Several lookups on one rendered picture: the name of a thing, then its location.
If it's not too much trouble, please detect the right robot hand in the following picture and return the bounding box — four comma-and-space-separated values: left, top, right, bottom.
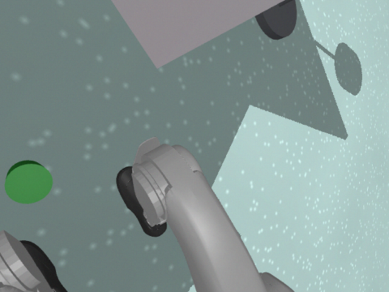
260, 272, 295, 292

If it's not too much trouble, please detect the left robot foot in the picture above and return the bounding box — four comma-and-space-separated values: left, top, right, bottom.
20, 240, 67, 292

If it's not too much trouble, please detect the floor lamp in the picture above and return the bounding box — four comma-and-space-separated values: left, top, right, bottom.
255, 0, 297, 40

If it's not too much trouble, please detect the right robot foot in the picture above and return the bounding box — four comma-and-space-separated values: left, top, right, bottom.
116, 166, 167, 237

